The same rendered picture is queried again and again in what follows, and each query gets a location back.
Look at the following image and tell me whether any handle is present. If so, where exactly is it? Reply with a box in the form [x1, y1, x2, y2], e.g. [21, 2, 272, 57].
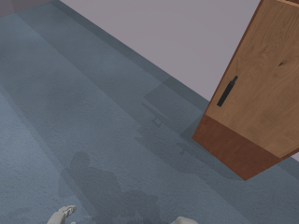
[217, 76, 238, 107]

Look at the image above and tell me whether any robot left hand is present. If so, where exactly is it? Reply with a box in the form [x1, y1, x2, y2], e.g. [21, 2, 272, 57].
[47, 205, 77, 224]

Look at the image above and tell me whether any cupboard door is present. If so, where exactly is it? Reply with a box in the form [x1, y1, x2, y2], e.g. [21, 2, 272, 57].
[206, 0, 299, 158]

